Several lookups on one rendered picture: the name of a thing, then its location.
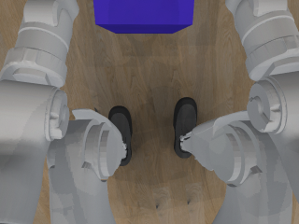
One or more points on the left robot foot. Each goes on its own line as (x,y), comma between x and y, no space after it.
(121,118)

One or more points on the right robot forearm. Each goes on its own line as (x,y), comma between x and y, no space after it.
(268,34)

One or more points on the carton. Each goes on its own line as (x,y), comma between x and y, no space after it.
(143,16)

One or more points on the robot left upper arm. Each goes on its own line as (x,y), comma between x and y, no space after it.
(31,116)

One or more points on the robot right upper arm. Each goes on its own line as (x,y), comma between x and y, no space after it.
(273,108)

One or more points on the left robot forearm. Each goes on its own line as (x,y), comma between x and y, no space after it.
(42,44)

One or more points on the robot left shin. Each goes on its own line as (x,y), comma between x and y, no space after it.
(86,113)

